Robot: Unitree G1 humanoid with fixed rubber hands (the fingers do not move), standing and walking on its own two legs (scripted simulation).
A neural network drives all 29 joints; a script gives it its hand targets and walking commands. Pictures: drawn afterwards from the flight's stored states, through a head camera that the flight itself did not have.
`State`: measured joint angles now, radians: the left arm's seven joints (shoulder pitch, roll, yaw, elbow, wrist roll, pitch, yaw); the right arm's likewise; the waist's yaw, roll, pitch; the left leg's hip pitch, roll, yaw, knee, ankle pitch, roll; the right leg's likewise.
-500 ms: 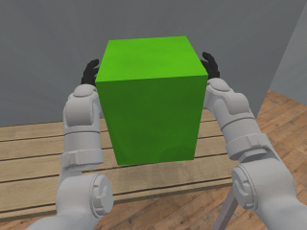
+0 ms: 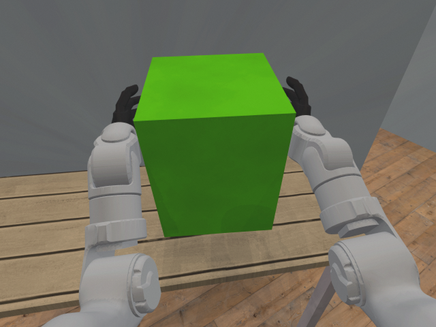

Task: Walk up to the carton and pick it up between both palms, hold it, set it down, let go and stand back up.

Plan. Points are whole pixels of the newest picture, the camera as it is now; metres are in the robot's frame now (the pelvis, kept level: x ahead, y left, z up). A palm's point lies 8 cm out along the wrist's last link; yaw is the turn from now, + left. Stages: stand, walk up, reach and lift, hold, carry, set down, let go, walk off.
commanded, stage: hold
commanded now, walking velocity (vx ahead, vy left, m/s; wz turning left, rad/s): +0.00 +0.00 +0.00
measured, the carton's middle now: (213, 145) +0.38 +0.01 +0.21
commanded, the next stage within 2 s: none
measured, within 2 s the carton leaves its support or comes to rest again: neither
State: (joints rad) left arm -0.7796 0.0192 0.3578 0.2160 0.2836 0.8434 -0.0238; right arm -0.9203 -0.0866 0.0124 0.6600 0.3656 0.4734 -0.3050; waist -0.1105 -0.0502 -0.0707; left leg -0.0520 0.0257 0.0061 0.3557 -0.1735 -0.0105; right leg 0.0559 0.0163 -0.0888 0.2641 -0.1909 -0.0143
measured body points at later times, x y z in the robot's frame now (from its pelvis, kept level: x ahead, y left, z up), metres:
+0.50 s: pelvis +0.00 +0.00 +0.00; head -0.08 +0.03 +0.44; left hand +0.38 +0.16 +0.26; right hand +0.38 -0.14 +0.27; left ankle +0.02 +0.12 -0.75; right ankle -0.02 -0.10 -0.75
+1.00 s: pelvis +0.00 +0.00 +0.00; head -0.08 +0.03 +0.44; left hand +0.38 +0.16 +0.26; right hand +0.38 -0.13 +0.27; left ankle +0.02 +0.12 -0.75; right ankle -0.02 -0.10 -0.75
